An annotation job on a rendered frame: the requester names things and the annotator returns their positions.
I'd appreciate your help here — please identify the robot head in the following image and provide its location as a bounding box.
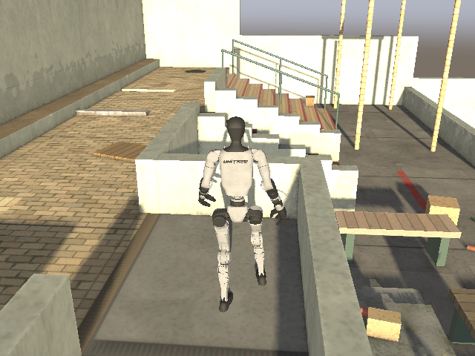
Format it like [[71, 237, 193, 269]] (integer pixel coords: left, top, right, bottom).
[[224, 116, 249, 152]]

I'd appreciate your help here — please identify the right robot forearm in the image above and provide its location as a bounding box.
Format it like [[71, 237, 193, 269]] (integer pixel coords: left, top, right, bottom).
[[266, 179, 284, 211]]

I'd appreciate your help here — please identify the right robot hand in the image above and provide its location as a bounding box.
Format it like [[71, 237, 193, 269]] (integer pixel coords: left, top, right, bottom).
[[270, 207, 286, 225]]

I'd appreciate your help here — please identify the right robot upper arm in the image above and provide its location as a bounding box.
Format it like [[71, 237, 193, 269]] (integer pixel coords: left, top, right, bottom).
[[252, 149, 273, 191]]

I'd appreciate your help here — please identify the left robot forearm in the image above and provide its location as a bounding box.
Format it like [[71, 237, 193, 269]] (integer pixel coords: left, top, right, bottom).
[[199, 178, 209, 199]]

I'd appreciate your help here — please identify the left robot hand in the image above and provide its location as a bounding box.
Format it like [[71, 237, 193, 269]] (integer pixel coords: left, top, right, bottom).
[[198, 194, 216, 207]]

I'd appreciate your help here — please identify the left robot upper arm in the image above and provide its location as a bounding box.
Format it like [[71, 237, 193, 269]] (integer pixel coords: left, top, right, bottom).
[[201, 149, 221, 188]]

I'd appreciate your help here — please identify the robot right thigh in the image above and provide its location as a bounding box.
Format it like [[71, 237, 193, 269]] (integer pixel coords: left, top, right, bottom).
[[247, 205, 263, 246]]

